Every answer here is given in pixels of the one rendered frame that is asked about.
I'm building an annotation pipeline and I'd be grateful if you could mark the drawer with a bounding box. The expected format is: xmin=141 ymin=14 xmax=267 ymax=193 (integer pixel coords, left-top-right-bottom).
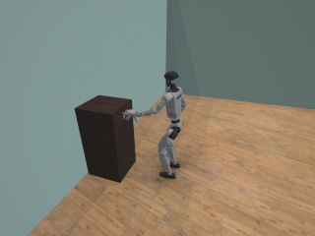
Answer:
xmin=113 ymin=103 xmax=132 ymax=133

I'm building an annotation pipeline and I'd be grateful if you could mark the handle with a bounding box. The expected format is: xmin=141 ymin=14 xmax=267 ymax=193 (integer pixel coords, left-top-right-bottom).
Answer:
xmin=121 ymin=115 xmax=132 ymax=121

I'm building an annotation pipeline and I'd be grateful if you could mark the right robot foot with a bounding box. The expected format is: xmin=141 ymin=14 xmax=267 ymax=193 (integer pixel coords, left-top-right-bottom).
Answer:
xmin=169 ymin=161 xmax=180 ymax=168

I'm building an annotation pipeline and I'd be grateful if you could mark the robot right shin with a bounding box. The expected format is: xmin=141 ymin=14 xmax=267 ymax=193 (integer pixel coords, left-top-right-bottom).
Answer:
xmin=165 ymin=145 xmax=176 ymax=164

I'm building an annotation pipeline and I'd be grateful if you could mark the robot left forearm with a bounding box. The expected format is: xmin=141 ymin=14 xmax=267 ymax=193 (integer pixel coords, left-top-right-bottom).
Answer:
xmin=134 ymin=107 xmax=156 ymax=117

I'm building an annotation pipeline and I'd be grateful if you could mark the robot left hand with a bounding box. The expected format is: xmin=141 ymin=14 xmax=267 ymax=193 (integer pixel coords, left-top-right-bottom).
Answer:
xmin=122 ymin=109 xmax=138 ymax=123

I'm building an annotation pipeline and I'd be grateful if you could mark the left robot upper arm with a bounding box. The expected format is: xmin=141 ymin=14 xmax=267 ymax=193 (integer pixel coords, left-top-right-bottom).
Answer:
xmin=154 ymin=93 xmax=173 ymax=114

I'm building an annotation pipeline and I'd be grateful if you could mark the cabinet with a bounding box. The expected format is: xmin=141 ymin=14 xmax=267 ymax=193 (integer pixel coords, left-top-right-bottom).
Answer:
xmin=74 ymin=95 xmax=136 ymax=183

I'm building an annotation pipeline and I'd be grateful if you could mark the right robot upper arm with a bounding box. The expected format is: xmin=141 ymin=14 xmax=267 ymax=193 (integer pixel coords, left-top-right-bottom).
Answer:
xmin=177 ymin=87 xmax=187 ymax=108

